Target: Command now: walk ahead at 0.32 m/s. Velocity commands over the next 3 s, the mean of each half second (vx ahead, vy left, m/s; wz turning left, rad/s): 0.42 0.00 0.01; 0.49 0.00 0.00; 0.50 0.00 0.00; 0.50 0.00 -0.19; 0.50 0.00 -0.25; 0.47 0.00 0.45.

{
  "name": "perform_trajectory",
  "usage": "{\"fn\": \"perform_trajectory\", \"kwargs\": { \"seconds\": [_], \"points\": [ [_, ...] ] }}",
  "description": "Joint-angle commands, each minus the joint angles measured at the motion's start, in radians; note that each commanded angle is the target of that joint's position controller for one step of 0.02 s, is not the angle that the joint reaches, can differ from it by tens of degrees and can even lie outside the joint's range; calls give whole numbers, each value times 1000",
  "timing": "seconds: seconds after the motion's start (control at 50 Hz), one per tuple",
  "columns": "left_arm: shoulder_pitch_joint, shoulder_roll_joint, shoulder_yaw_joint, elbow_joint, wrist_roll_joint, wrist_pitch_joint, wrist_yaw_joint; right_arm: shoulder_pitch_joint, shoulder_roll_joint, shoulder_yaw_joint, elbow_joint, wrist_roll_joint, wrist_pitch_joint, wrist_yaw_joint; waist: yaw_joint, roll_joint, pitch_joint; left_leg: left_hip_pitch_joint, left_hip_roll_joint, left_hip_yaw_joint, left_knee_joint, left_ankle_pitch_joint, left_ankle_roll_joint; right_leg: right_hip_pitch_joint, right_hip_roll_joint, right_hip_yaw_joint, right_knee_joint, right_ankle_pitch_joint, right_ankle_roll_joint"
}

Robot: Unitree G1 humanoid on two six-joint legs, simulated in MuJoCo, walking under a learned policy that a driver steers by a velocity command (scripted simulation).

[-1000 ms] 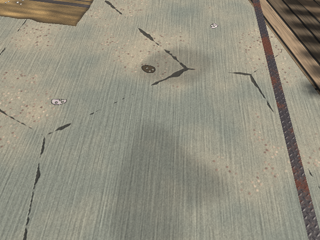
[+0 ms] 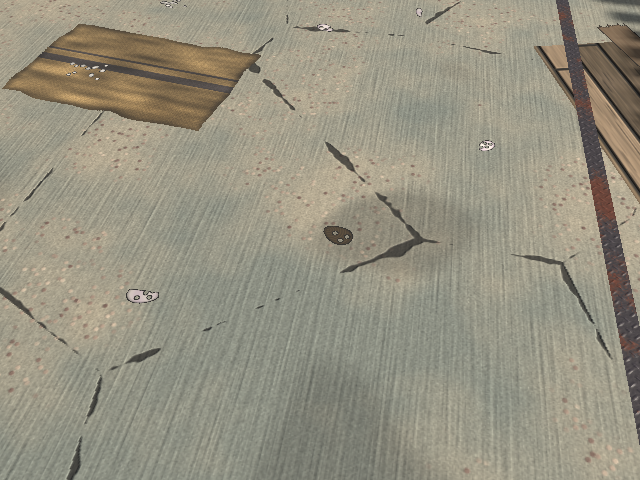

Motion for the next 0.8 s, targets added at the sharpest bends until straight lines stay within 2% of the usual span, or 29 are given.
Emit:
{"fn": "perform_trajectory", "kwargs": {
  "seconds": [0.02,0.04,0.06,0.08,0.1,0.12,0.14,0.16,0.18,0.2,0.24,0.3,0.38,0.42,0.44,0.46,0.48,0.5,0.52,0.54,0.56,0.58,0.6,0.62,0.64,0.66,0.68,0.74,0.8],
  "points": [
    [-26,105,24,-50,-3,-52,-21,-53,-163,-35,-67,1,-31,2,38,121,88,-22,224,-300,-175,230,179,-64,-23,19,-43,129,-44],
    [70,130,37,-14,-5,-54,-25,-106,-146,-30,-93,-1,-34,3,81,51,46,-116,131,-177,-53,369,127,117,-34,77,-113,200,-67],
    [213,204,65,32,-6,-52,-27,-146,-107,-20,-121,-3,-44,3,129,-123,-11,-304,3,-9,243,473,50,360,-137,304,-223,237,-133],
    [323,231,69,59,7,-45,-32,-136,-84,-14,-130,-7,-57,4,156,-288,-40,-566,-54,18,540,-23,-1,550,-336,630,-363,322,-233],
    [269,159,40,49,12,-43,-35,-144,-122,-23,-136,9,-62,10,108,-163,18,-682,-2,-45,657,-115,18,519,-388,654,-357,323,-231],
    [206,127,27,27,13,-40,-35,-142,-118,-23,-131,20,-59,16,76,-88,59,-705,47,-43,691,-47,36,465,-370,557,-358,339,-210],
    [170,111,17,14,14,-36,-34,-149,-107,-22,-133,19,-55,19,59,-52,76,-702,88,-19,657,32,42,416,-340,461,-382,358,-187],
    [145,101,9,7,13,-31,-33,-160,-105,-27,-134,10,-50,19,46,-46,88,-675,123,0,590,97,38,372,-306,379,-408,375,-158],
    [143,94,3,10,16,-23,-29,-167,-100,-30,-137,2,-44,21,40,-72,85,-626,138,20,532,142,26,334,-268,317,-436,378,-136],
    [158,100,3,15,19,-17,-23,-179,-86,-29,-142,-4,-39,23,44,-89,82,-600,136,44,483,183,10,316,-244,271,-459,396,-129],
    [184,132,7,23,21,-9,-5,-241,-62,-22,-167,-9,-33,23,56,-81,93,-588,128,78,350,253,-21,291,-223,209,-493,437,-129],
    [196,163,13,24,21,-3,11,-351,-30,-6,-204,-7,-34,28,79,-85,106,-493,98,105,111,395,-34,221,-198,137,-526,402,-113],
    [242,166,19,47,4,-4,11,-431,-60,-6,-235,4,-33,42,87,-102,136,-439,85,92,-9,459,-11,247,-246,133,-539,357,-112],
    [237,171,24,51,1,1,12,-437,-85,-12,-245,4,-38,50,65,-97,132,-426,82,84,-46,426,20,310,-276,130,-501,426,-97],
    [226,181,28,48,2,5,13,-412,-103,-20,-241,2,-41,52,41,-103,109,-374,68,93,-57,401,36,331,-281,121,-458,535,-86],
    [212,191,31,44,4,9,13,-354,-127,-32,-227,0,-42,51,3,-112,61,-276,42,115,-61,377,55,341,-270,101,-376,706,-73],
    [202,181,28,39,8,15,13,-218,-160,-53,-185,0,-40,46,-66,-106,-23,-94,14,136,-69,369,82,310,-231,65,-215,839,-51],
    [193,160,17,22,20,18,14,-30,-206,-74,-135,-3,-38,37,-145,-74,-142,184,84,60,-44,355,125,154,-182,35,28,747,-19],
    [304,47,-16,5,21,5,8,104,-303,-95,-106,-25,-33,34,-121,163,-318,562,353,-386,-103,142,273,-224,-27,-19,443,305,50],
    [289,59,-16,15,8,-18,2,104,-236,-71,-99,-17,-32,41,-119,241,-369,548,427,-681,-295,-15,304,-347,19,111,616,-214,41],
    [195,153,10,-20,-21,-33,-4,7,-186,-51,-107,-10,-36,44,-100,188,-186,397,394,-574,-329,-82,253,-444,-42,123,686,-171,19],
    [127,164,12,-42,-27,-39,-3,-84,-155,-39,-128,-13,-39,45,-69,122,-83,238,358,-438,-354,-26,225,-439,-95,92,660,-81,5],
    [104,153,16,-48,-12,-36,3,-149,-130,-31,-134,-23,-43,50,-34,68,-15,92,319,-332,-387,74,210,-398,-132,75,598,-8,8],
    [128,139,22,-40,1,-22,9,-188,-107,-23,-137,-32,-50,53,8,83,3,-2,278,-251,-413,146,191,-328,-165,84,543,40,10],
    [157,114,20,-32,4,-8,10,-203,-101,-22,-133,-33,-52,56,31,98,7,-63,259,-207,-440,175,190,-276,-175,84,515,60,16],
    [167,93,18,-29,7,4,12,-196,-103,-22,-125,-30,-56,56,40,95,12,-99,249,-172,-459,206,198,-258,-179,76,492,72,25],
    [153,91,18,-37,10,12,14,-180,-114,-24,-114,-28,-60,54,43,87,25,-118,244,-142,-477,229,208,-270,-183,70,464,101,35],
    [45,106,26,-80,21,17,19,-114,-150,-31,-85,-30,-62,35,23,54,62,-89,251,-107,-505,286,223,-384,-191,72,319,249,68],
    [-46,93,23,-108,22,7,10,-66,-159,-29,-67,-24,-54,19,-3,46,71,-49,229,-45,-502,347,199,-399,-172,55,144,400,82]
  ]
}}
